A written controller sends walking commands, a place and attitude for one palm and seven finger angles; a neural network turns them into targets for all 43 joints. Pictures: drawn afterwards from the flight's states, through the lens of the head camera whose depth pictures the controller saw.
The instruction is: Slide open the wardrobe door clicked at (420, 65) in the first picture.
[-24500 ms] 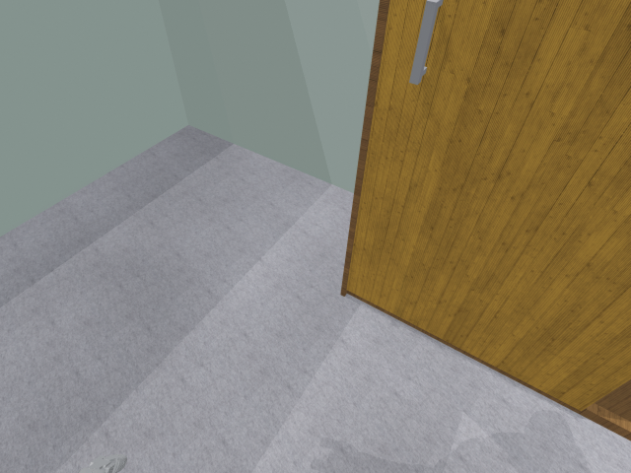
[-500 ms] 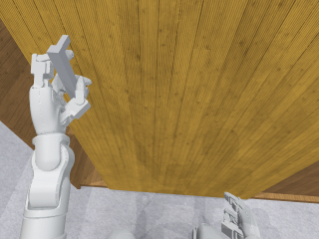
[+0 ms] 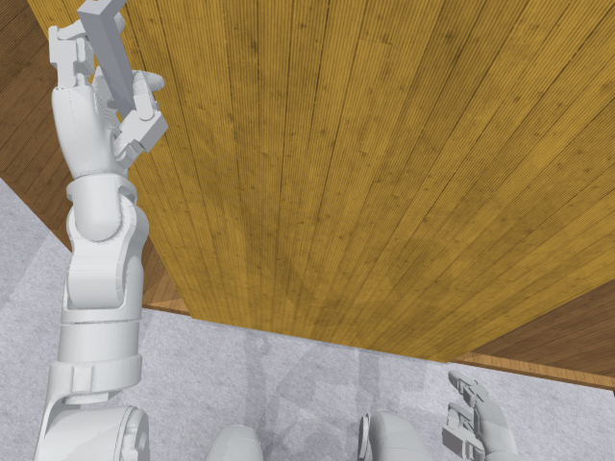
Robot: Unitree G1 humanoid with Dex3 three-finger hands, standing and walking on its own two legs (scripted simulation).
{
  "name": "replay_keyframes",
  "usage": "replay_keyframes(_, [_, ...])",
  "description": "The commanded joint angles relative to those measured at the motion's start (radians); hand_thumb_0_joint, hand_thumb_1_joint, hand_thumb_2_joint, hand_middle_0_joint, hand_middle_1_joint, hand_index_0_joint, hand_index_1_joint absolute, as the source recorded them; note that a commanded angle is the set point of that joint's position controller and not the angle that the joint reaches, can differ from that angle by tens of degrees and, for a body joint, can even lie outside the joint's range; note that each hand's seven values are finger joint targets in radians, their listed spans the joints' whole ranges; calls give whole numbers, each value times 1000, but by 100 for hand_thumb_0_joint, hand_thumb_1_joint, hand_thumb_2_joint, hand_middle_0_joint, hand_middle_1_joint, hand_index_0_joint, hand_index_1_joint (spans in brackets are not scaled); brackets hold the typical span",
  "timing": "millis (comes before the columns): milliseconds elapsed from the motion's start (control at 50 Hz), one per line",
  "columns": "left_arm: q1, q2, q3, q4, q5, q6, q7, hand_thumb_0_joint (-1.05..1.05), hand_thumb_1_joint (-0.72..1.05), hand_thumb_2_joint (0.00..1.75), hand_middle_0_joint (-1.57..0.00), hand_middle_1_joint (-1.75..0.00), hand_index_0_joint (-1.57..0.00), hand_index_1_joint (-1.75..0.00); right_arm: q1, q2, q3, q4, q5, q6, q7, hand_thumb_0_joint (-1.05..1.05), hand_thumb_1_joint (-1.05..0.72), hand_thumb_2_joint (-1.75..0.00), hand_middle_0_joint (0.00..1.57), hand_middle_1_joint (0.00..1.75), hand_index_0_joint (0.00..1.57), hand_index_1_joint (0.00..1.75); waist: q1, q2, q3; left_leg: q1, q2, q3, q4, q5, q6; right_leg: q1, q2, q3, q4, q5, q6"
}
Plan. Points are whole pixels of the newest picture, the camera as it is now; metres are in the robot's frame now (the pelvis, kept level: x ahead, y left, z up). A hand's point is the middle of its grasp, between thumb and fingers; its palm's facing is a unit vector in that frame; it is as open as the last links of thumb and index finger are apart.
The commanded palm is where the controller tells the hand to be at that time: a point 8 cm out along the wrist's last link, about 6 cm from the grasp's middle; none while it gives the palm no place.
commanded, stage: stop walking and hold the door there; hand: left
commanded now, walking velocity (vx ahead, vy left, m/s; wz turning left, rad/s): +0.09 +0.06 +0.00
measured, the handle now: (129, 71) +0.43 +0.28 +0.20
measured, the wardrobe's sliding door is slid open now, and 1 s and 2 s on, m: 0.20 0.21 0.21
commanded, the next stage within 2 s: loosen the grip on the handle in 1.18 s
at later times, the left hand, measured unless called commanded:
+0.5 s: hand (144, 112) +0.38 +0.25 +0.19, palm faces +0.54 -0.79 -0.30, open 7.1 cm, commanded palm +0.34 +0.28 +0.16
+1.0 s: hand (142, 113) +0.38 +0.25 +0.19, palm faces +0.43 -0.88 -0.22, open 6.8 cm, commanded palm +0.34 +0.28 +0.16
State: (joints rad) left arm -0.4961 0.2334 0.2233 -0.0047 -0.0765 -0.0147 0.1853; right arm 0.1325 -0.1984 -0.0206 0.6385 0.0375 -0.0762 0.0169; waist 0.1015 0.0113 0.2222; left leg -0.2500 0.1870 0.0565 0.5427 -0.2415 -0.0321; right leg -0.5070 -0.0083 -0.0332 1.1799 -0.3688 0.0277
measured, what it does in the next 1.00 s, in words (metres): steps on the spot: right foot, then left foot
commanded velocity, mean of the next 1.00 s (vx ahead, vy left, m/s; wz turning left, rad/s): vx -0.01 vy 0.09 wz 0.00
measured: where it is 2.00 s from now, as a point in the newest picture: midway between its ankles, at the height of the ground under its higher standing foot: outside the picture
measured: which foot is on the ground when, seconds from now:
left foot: down 0.00-0.24, up 0.26-0.58, down 0.60-1.00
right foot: up 0.00-0.22, down 0.24-0.62, up 0.64-0.78, down 0.80-1.00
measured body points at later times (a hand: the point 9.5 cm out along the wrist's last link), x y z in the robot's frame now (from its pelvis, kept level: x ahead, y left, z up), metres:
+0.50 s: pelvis +0.00 -0.06 +0.00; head +0.03 -0.10 +0.44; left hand +0.35 +0.29 +0.21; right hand +0.12 -0.37 -0.12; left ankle +0.02 +0.06 -0.70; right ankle +0.03 -0.20 -0.74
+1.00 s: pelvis -0.06 -0.02 -0.01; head -0.05 -0.03 +0.44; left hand +0.35 +0.29 +0.20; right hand +0.00 -0.29 -0.13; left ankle +0.02 +0.07 -0.74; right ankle -0.04 -0.15 -0.74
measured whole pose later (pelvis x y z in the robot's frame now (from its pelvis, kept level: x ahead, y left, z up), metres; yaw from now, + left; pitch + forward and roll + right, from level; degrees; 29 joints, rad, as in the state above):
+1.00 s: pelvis -0.06 -0.02 -0.01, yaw -8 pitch -1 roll -1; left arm -0.56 0.57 0.41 0.70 -0.03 -0.14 0.12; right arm 0.28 -0.26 0.04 0.72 0.05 -0.03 -0.10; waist -0.04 0.04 0.03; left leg -0.32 0.07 0.15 0.54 -0.19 0.03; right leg -0.28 -0.04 -0.06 0.52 -0.22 0.02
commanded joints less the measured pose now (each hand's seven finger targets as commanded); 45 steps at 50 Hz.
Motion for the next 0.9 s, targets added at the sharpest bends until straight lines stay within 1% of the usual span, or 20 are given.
replay_keyframes(0, [-195,562,281,27,48,-110,-72,0,90,90,-45,-140,-45,-140,4,-208,-75,-80,-10,0,-36,0,-90,-90,20,30,20,30,-92,329,-517,340,162,-25,-168,564,119,-56,10,-55,-10,49,37])
replay_keyframes(20, [-223,384,105,-74,29,-114,-96,0,90,90,-45,-140,-45,-140,-10,-169,-53,-130,-20,19,-36,0,-90,-90,20,30,20,30,-90,335,-512,311,158,-58,-131,579,144,-26,12,-62,-91,25,34])
replay_keyframes(60, [-297,305,31,-124,20,-133,-109,0,90,90,-45,-140,-45,-140,-50,-159,-36,-149,-8,5,-41,0,-90,-90,20,30,20,30,-105,452,-473,248,151,29,-150,518,137,51,4,-99,-261,18,35])
replay_keyframes(100, [-261,355,70,-77,20,-142,-99,0,90,90,-45,-140,-45,-140,-24,-167,-30,-146,-3,-16,-50,0,-90,-90,20,30,20,30,-110,472,-457,223,127,59,-129,517,113,141,42,-132,-389,-13,28])
replay_keyframes(140, [-207,397,110,-12,22,-140,-88,0,90,90,-45,-140,-45,-140,-17,-176,-21,-151,5,-32,-53,0,-90,-90,20,30,20,30,-98,395,-456,199,110,74,-55,445,77,263,51,-140,-602,79,22])
replay_keyframes(180, [-155,514,199,91,38,-143,-79,0,90,90,-45,-140,-45,-140,5,-171,-13,-135,12,-33,-62,0,-90,-90,20,30,20,30,-95,189,-461,156,13,85,104,303,40,382,-13,-69,-829,343,7])
replay_keyframes(220, [-113,676,319,174,54,-142,-69,0,90,90,-45,-140,-45,-140,-63,-139,7,-160,11,-20,-81,0,-90,-90,20,30,20,30,-78,-210,-475,-239,-157,38,429,-369,0,599,-348,294,-773,1065,-121])
replay_keyframes(260, [-81,751,437,280,47,-123,-57,0,90,90,-45,-140,-45,-140,-34,-166,0,-122,16,-16,-92,0,-90,-90,20,30,20,30,-77,-223,-460,-287,-132,-81,608,-353,-11,533,-411,287,-747,1128,-137])
replay_keyframes(300, [-119,666,404,242,27,-137,-43,0,90,90,-45,-140,-45,-140,-66,-182,-10,-107,21,-24,-99,0,-90,-90,20,30,20,30,-79,-345,-482,-323,-134,-116,640,-309,-17,599,-379,220,-683,1124,-150])
replay_keyframes(360, [-59,672,435,368,51,-163,-42,0,90,90,-45,-140,-45,-140,-50,-188,-9,-79,7,-11,-101,0,-90,-90,20,30,20,30,-85,-291,-493,-233,-158,-57,515,-215,-18,527,-332,120,-718,980,-132])
replay_keyframes(480, [-156,649,358,325,56,-182,-46,0,90,90,-45,-140,-45,-140,-12,-222,-33,-67,2,-6,-111,0,-90,-90,20,30,20,30,-86,-173,-454,-68,-149,-4,140,-129,12,400,-320,123,-786,545,-132])
replay_keyframes(520, [-139,630,345,354,62,-190,-39,0,90,90,-45,-140,-45,-140,25,-222,-34,-59,0,-5,-114,0,-90,-90,20,30,20,30,-99,-115,-455,40,-164,28,-36,18,9,340,-264,88,-780,380,-103])
replay_keyframes(560, [-164,616,316,333,60,-202,-41,0,90,90,-45,-140,-45,-140,32,-254,-51,-61,1,-1,-122,0,-90,-90,20,30,20,30,-97,38,-424,102,-67,-36,-151,143,32,260,-170,44,-702,246,-55])
replay_keyframes(580, [-188,620,306,298,57,-211,-44,0,90,90,-45,-140,-45,-140,30,-283,-59,-75,8,2,-122,0,-90,-90,20,30,20,30,-86,197,-402,83,44,-169,-180,241,81,221,-90,-10,-635,133,-19])
replay_keyframes(620, [-157,529,224,344,54,-206,-59,0,90,90,-45,-140,-45,-140,46,-235,-35,-86,18,3,-115,0,-90,-90,20,30,20,30,-90,236,-383,27,99,-183,-204,373,145,226,-11,-40,-507,-5,-8])
replay_keyframes(640, [-179,576,253,345,66,-208,-57,0,90,90,-45,-140,-45,-140,50,-235,-32,-82,6,2,-117,0,-90,-90,20,30,20,30,-95,289,-366,-26,108,-195,-230,350,151,229,-21,-33,-448,-49,-9])
replay_keyframes(740, [-209,586,242,406,65,-188,-56,0,90,90,-45,-140,-45,-140,82,-252,-29,-67,10,-8,-118,0,-90,-90,20,30,20,30,-96,198,-391,4,43,-87,-117,271,97,328,-29,-32,-697,109,-9])
replay_keyframes(800, [-231,613,234,461,71,-177,-58,0,90,90,-45,-140,-45,-140,96,-242,-21,-69,1,1,-120,0,-90,-90,20,30,20,30,-122,49,-414,-37,-38,-21,-34,179,37,382,-158,105,-764,429,-58])
replay_keyframes(840, [-257,636,261,483,64,-173,-54,0,90,90,-45,-140,-45,-140,105,-235,-25,-63,11,-1,-124,0,-90,-90,20,30,20,30,-117,-96,-468,-5,-80,-15,5,91,25,354,-182,124,-781,352,-73])
replay_keyframes(880, [-268,656,267,548,57,-166,-53,0,90,90,-45,-140,-45,-140,101,-238,-20,-43,10,6,-135,0,-90,-90,20,30,20,30,-119,-103,-451,38,-73,-30,-34,64,39,301,-176,116,-803,268,-66])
